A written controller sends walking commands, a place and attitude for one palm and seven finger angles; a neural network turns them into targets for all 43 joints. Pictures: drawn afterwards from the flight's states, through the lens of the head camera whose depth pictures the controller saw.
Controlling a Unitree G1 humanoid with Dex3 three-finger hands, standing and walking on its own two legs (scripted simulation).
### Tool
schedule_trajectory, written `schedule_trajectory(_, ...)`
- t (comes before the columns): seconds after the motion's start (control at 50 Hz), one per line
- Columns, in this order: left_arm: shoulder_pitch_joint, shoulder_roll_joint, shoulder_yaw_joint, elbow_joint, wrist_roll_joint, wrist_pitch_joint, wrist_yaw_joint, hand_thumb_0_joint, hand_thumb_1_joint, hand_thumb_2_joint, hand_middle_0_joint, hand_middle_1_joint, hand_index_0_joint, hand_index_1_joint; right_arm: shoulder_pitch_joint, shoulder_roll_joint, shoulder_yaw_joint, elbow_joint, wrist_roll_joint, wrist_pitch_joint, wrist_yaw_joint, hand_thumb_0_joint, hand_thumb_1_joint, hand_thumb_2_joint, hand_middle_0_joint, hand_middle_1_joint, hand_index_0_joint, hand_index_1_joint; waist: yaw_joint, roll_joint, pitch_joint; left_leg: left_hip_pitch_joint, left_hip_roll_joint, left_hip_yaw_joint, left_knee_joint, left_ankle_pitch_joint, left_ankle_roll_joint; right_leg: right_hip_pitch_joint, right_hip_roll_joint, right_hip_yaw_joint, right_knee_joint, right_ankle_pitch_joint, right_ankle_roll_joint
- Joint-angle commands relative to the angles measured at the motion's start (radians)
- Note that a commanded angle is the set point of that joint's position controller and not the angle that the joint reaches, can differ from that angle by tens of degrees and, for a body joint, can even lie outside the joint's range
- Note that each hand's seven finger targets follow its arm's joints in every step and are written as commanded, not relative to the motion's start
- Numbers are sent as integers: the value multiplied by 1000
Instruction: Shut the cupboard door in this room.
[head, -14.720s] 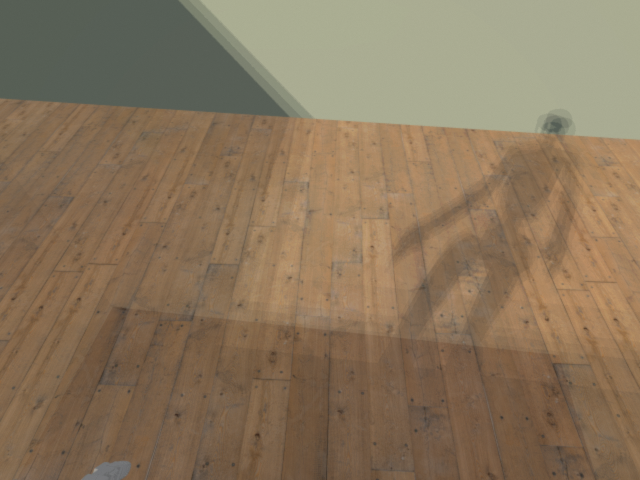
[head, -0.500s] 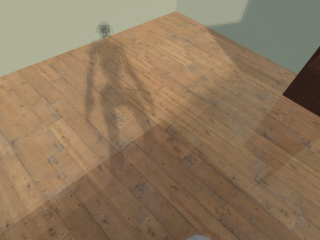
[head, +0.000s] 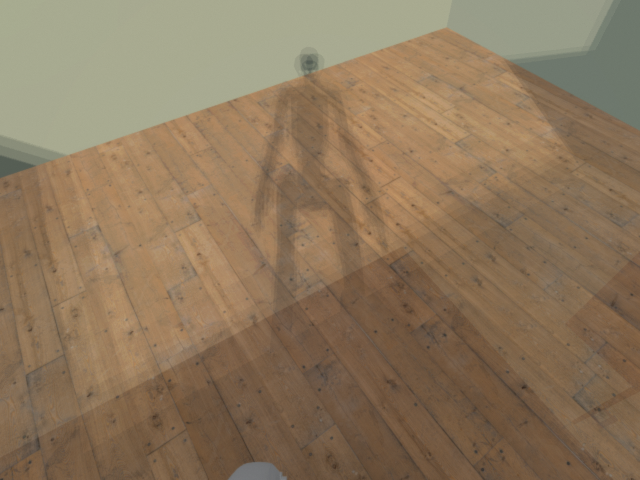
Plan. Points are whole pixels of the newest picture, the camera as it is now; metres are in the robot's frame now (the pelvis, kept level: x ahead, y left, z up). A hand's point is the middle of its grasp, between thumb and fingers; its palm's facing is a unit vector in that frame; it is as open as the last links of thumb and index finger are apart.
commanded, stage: turn or walk to find it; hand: left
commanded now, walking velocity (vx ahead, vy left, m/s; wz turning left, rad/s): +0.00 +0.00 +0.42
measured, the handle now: out of the picture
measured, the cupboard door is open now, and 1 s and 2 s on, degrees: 84 84 84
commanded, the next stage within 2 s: stand and wait in 1.96 s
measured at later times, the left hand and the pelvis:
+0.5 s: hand out of the picture +0.04 +0.25 -0.16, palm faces +0.21 -0.94 -0.26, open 7.4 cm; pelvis -0.01 +0.02 +0.00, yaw +11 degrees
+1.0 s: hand out of the picture -0.08 +0.20 -0.17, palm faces +0.45 -0.86 -0.25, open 7.4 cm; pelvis -0.03 +0.00 -0.01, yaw +26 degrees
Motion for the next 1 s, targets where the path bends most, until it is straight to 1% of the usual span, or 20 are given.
schedule_trajectory(0.0, 70, 254, 66, -32, 1, -10, 15, 0, 900, 900, -200, -300, -200, -300, -79, -30, 12, -100, 10, -37, 1, 0, -900, -900, 200, 300, 200, 300, 66, -219, -113, -1, -1, 52, -187, -45, 11, 145, -255, 173, -130, 421, -123)
schedule_trajectory(0.06, 50, 260, 71, -16, -3, -3, 13, 0, 900, 900, -200, -300, -200, -300, -33, -31, 15, -91, 12, -48, -4, 0, -900, -900, 200, 300, 200, 300, 37, -218, -130, 105, -8, 86, -380, 48, 22, 123, -250, 131, -56, 414, -87)
schedule_trajectory(0.1, 45, 235, 68, -23, -18, 9, 8, 0, 900, 900, -200, -300, -200, -300, 31, -83, 3, -78, 7, -62, -2, 0, -900, -900, 200, 300, 200, 300, -8, -80, -155, 317, 35, 34, -596, 266, 51, -36, -195, 56, 98, 246, 1)
schedule_trajectory(0.12, 59, 175, 59, -50, -24, 17, 2, 0, 900, 900, -200, -300, -200, -300, 57, -182, -18, -85, -2, -69, -6, 0, -900, -900, 200, 300, 200, 300, -19, 201, -159, 419, 256, -276, -654, 483, 149, -261, -63, 2, 290, -89, 78)
schedule_trajectory(0.14, -1, 144, 42, -84, -16, 22, 1, 0, 900, 900, -200, -300, -200, -300, 95, -238, -29, -78, -2, -61, -10, 0, -900, -900, 200, 300, 200, 300, -47, 263, -127, 356, 382, -370, -704, 595, 249, -318, -9, 56, 449, -380, 90)
schedule_trajectory(0.18, -73, 155, 47, -73, -14, 34, 5, 0, 900, 900, -200, -300, -200, -300, 60, -195, -21, -68, -3, -64, -31, 0, -900, -900, 200, 300, 200, 300, -42, 229, -93, 291, 315, -340, -707, 511, 248, -355, -15, 170, 588, -289, 89)
schedule_trajectory(0.22, -29, 161, 51, -37, -13, 28, -7, 0, 900, 900, -200, -300, -200, -300, -24, -145, -2, -92, -2, -70, -34, 0, -900, -900, 200, 300, 200, 300, 4, 153, -91, 288, 224, -221, -683, 549, 219, -335, -8, 177, 609, -164, 94)
schedule_trajectory(0.26, -10, 160, 50, -22, -16, 25, -10, 0, 900, 900, -200, -300, -200, -300, -22, -137, 1, -95, 2, -76, -34, 0, -900, -900, 200, 300, 200, 300, 10, 116, -110, 303, 198, -187, -678, 607, 214, -311, 0, 175, 591, -133, 100)
schedule_trajectory(0.42, -52, 134, 37, -64, -22, 23, -1, 0, 900, 900, -200, -300, -200, -300, 1, -152, -19, -96, -5, -63, -28, 0, -900, -900, 200, 300, 200, 300, -13, 129, -120, 309, 197, -263, -641, 613, 240, -226, 45, 168, 330, -183, 107)
schedule_trajectory(0.48, -12, 135, 37, -59, -25, 14, 2, 0, 900, 900, -200, -300, -200, -300, -18, -147, -23, -104, -7, -57, -24, 0, -900, -900, 200, 300, 200, 300, 2, 144, -121, 230, 170, -294, -611, 603, 222, -95, 77, 149, 155, -129, 93)
schedule_trajectory(0.52, 73, 152, 43, -38, -23, 1, 5, 0, 900, 900, -200, -300, -200, -300, -46, -132, -25, -113, 1, -56, -22, 0, -900, -900, 200, 300, 200, 300, 49, 104, -144, 134, 117, -271, -529, 494, 169, 78, 65, 143, -76, 59, 88)
schedule_trajectory(0.54, 95, 205, 53, -37, -13, -10, 11, 0, 900, 900, -200, -300, -200, -300, -27, -86, -19, -119, 9, -57, -17, 0, -900, -900, 200, 300, 200, 300, 54, -40, -153, 3, 43, -205, -420, 309, 112, 204, -55, 253, -175, 80, 57)
schedule_trajectory(0.56, 101, 292, 70, -45, -1, -17, 18, 0, 900, 900, -200, -300, -200, -300, -26, -25, -7, -147, 11, -56, -11, 0, -900, -900, 200, 300, 200, 300, 60, -299, -126, -162, -99, -53, -207, -56, 42, 245, -302, 502, -229, 176, -47)
schedule_trajectory(0.58, 92, 297, 75, -60, -11, -15, 19, 0, 900, 900, -200, -300, -200, -300, -55, -73, -20, -151, 1, -40, -16, 0, -900, -900, 200, 300, 200, 300, 76, -301, -111, -131, -66, -91, -20, -160, 46, 87, -381, 536, -265, 142, -125)
schedule_trajectory(0.62, -14, 233, 64, -82, -13, -11, 18, 0, 900, 900, -200, -300, -200, -300, -48, -77, -29, -115, -2, -26, -7, 0, -900, -900, 200, 300, 200, 300, 24, -173, -24, -132, -35, -104, 183, -47, 49, -33, -282, 426, -269, 41, -120)
schedule_trajectory(0.66, -74, 187, 49, -99, -13, -14, 18, 0, 900, 900, -200, -300, -200, -300, 22, -55, -25, -81, -4, -21, 3, 0, -900, -900, 200, 300, 200, 300, -17, -160, -39, -114, -20, -72, 221, 49, 31, -25, -205, 271, -231, 111, -79)
schedule_trajectory(0.76, 21, 191, 53, -64, -9, -21, 19, 0, 900, 900, -200, -300, -200, -300, -18, -48, -13, -81, -2, -22, 2, 0, -900, -900, 200, 300, 200, 300, 29, -182, -72, -117, -3, -27, 107, 38, -2, 104, -218, 204, -199, 280, -93)
schedule_trajectory(0.88, 96, 246, 68, -20, 0, -13, 16, 0, 900, 900, -200, -300, -200, -300, -93, -25, 12, -95, 10, -38, -3, 0, -900, -900, 200, 300, 200, 300, 74, -215, -114, -23, -2, 47, -186, -50, 6, 184, -253, 171, -116, 499, -124)
schedule_trajectory(0.94, 80, 258, 72, -10, -2, -5, 12, 0, 900, 900, -200, -300, -200, -300, -58, -28, 15, -91, 12, -46, -7, 0, -900, -900, 200, 300, 200, 300, 53, -228, -137, 69, -17, 87, -337, 13, 20, 166, -252, 139, -68, 498, -100)
schedule_trajectory(0.98, 51, 247, 73, -8, -12, 2, 11, 0, 900, 900, -200, -300, -200, -300, 3, -52, 11, -76, 9, -56, -7, 0, -900, -900, 200, 300, 200, 300, 8, -171, -149, 238, -1, 86, -555, 198, 37, 61, -229, 84, 27, 376, -34)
